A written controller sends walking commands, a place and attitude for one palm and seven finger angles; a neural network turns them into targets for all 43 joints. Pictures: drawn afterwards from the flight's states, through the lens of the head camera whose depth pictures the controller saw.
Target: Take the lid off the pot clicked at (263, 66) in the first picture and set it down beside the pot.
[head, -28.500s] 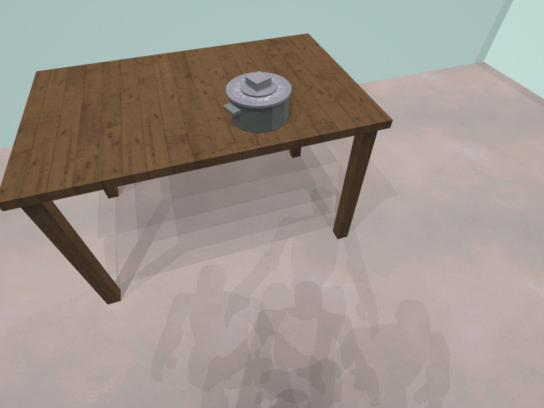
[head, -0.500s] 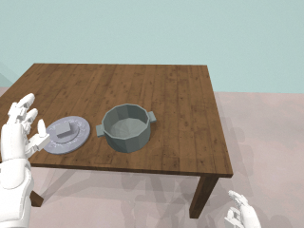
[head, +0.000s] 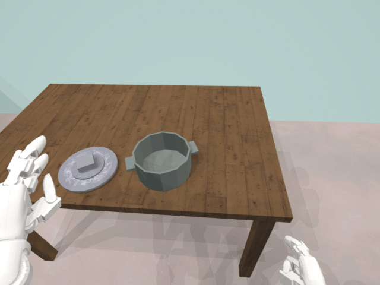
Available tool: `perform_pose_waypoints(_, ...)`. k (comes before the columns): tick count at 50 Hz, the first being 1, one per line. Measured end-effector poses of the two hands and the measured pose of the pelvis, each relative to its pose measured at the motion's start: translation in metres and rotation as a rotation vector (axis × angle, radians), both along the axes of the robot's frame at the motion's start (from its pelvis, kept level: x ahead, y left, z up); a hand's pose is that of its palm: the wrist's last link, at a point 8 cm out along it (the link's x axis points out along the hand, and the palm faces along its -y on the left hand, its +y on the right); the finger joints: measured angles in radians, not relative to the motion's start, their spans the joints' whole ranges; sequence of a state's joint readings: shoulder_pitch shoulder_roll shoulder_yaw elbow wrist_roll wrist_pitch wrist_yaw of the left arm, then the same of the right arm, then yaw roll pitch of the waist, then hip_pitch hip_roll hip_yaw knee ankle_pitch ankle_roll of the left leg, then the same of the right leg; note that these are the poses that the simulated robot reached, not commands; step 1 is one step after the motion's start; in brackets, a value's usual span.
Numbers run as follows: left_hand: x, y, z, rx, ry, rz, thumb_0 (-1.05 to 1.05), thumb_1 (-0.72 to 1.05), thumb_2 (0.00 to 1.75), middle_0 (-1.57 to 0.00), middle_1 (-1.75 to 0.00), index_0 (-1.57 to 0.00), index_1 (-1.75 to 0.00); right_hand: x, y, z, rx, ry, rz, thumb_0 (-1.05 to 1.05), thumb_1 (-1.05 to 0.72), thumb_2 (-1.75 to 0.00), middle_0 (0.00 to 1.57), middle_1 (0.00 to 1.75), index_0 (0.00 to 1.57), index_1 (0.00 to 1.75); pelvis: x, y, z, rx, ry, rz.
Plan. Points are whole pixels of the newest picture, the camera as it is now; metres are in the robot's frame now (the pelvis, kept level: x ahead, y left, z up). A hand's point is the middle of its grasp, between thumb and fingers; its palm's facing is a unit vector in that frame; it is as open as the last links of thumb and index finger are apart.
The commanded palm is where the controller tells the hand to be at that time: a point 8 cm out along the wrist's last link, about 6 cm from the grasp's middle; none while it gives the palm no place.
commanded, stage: draw the hand back to the body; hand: left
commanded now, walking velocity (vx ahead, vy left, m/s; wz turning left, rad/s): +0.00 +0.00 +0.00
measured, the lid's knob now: (85, 162) +0.48 +0.41 -0.09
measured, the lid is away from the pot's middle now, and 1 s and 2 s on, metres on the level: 0.26 0.26 0.26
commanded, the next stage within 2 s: step back with the hand held close in 0.26 s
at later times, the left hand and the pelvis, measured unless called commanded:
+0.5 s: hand (30, 201) +0.19 +0.27 +0.17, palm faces +0.41 -0.81 -0.43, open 7.4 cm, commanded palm +0.12 +0.29 +0.17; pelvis -0.01 +0.02 +0.00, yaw -1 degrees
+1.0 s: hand (13, 235) +0.14 +0.28 +0.15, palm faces +0.30 -0.83 -0.47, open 7.4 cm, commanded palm +0.08 +0.32 +0.17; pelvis -0.06 +0.05 -0.02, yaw -2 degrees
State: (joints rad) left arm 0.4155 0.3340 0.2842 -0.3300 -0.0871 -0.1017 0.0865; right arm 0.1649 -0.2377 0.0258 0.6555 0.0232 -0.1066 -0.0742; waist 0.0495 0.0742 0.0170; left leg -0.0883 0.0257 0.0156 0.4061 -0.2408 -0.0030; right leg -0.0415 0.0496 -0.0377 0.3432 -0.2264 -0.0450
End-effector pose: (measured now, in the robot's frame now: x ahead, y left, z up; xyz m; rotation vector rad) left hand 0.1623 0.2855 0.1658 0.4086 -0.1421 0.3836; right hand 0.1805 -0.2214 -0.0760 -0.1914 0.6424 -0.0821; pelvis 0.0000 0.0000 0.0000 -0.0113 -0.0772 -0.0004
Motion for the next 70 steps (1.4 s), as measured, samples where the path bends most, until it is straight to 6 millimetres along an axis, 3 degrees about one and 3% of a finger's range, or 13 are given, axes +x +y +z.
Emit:
perform_pose_waypoints(11,-0.028,-0.002,0.004,0.019,0.010,-0.008,0.02,0.89,0.90,-0.21,-0.30,-0.21,-0.30,0.006,0.016,0.005,0.000,-0.028,0.030,0.01,-0.91,-0.90,0.20,0.30,0.20,0.30,-0.003,0.007,-0.001,-0.004,-0.003,0.006)
perform_pose_waypoints(19,-0.029,0.003,0.004,0.009,0.000,0.002,0.02,0.89,0.90,-0.21,-0.30,-0.21,-0.30,0.008,0.025,0.007,-0.002,-0.037,0.045,0.01,-0.91,-0.90,0.20,0.30,0.20,0.30,-0.003,0.012,-0.001,-0.005,-0.006,0.007)
perform_pose_waypoints(23,-0.023,0.016,0.021,0.092,-0.063,-0.011,0.02,0.89,0.90,-0.21,-0.30,-0.21,-0.30,0.005,0.027,0.008,-0.009,-0.019,0.043,0.01,-0.91,-0.90,0.20,0.30,0.20,0.30,-0.007,0.014,-0.002,-0.013,0.021,-0.007)
perform_pose_waypoints(26,-0.015,0.024,0.024,0.122,-0.082,-0.029,0.02,0.89,0.90,-0.21,-0.30,-0.21,-0.30,-0.003,0.024,0.007,-0.020,0.008,0.022,0.01,-0.91,-0.90,0.20,0.30,0.20,0.30,-0.011,0.018,-0.002,-0.017,0.048,-0.019)
perform_pose_waypoints(33,-0.008,0.021,-0.004,0.095,0.038,-0.166,0.02,0.89,0.90,-0.20,-0.30,-0.21,-0.30,-0.031,0.015,0.007,-0.065,0.072,-0.078,0.01,-0.91,-0.90,0.20,0.30,0.20,0.30,-0.018,0.036,-0.005,-0.008,0.088,-0.036)
perform_pose_waypoints(37,-0.017,0.028,-0.008,0.122,0.062,-0.207,0.02,0.89,0.90,-0.21,-0.30,-0.21,-0.30,-0.046,0.017,0.008,-0.088,0.094,-0.112,0.01,-0.91,-0.90,0.20,0.30,0.20,0.30,-0.024,0.044,-0.008,-0.004,0.093,-0.031)
perform_pose_waypoints(43,-0.037,0.041,0.003,0.172,0.010,-0.178,0.02,0.89,0.90,-0.21,-0.30,-0.22,-0.30,-0.060,0.031,0.003,-0.079,0.078,-0.093,0.01,-0.91,-0.90,0.20,0.30,0.20,0.30,-0.037,0.051,-0.012,0.001,0.081,-0.032)
perform_pose_waypoints(50,-0.057,0.040,0.003,0.145,-0.047,-0.126,0.02,0.89,0.90,-0.21,-0.30,-0.21,-0.30,-0.074,0.048,-0.007,-0.026,0.048,-0.056,0.01,-0.91,-0.90,0.20,0.30,0.20,0.30,-0.056,0.049,-0.017,-0.016,0.065,-0.032)
perform_pose_waypoints(58,-0.075,0.035,-0.007,0.098,-0.070,-0.145,0.02,0.89,0.90,-0.21,-0.30,-0.21,-0.30,-0.101,0.038,-0.005,-0.079,0.064,-0.079,0.01,-0.90,-0.90,0.20,0.30,0.20,0.30,-0.073,0.050,-0.021,-0.033,0.083,-0.016)
perform_pose_waypoints(66,-0.085,0.045,0.008,0.187,-0.115,-0.143,0.02,0.89,0.90,-0.21,-0.30,-0.21,-0.30,-0.116,0.031,0.001,-0.099,0.033,-0.108,0.01,-0.91,-0.90,0.20,0.30,0.20,0.30,-0.084,0.051,-0.020,-0.029,0.088,-0.021)
perform_pose_waypoints(70,-0.090,0.036,0.010,0.173,-0.126,-0.161,0.02,0.89,0.90,-0.21,-0.30,-0.21,-0.30,-0.120,0.033,0.000,-0.076,0.023,-0.083,0.01,-0.91,-0.90,0.20,0.30,0.20,0.30,-0.096,0.046,-0.018,-0.037,0.084,-0.042)
